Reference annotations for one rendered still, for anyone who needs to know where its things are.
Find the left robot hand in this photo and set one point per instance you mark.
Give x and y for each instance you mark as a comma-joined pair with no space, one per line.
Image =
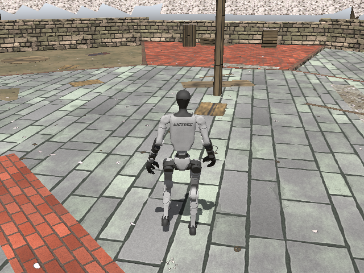
149,166

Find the right robot upper arm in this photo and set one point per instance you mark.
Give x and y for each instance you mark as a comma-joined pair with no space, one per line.
200,120

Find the left robot upper arm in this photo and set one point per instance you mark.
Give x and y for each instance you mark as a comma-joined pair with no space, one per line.
162,129

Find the robot right forearm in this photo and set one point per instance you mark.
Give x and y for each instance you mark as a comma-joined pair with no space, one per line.
209,150

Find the robot right thigh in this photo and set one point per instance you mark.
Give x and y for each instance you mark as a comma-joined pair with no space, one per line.
195,172

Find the robot left forearm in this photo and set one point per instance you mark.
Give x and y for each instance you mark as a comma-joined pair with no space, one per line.
154,152

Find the robot torso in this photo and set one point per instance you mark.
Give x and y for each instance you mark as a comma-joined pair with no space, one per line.
182,136

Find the right robot hand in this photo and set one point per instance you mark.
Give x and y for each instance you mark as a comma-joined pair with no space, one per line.
207,158

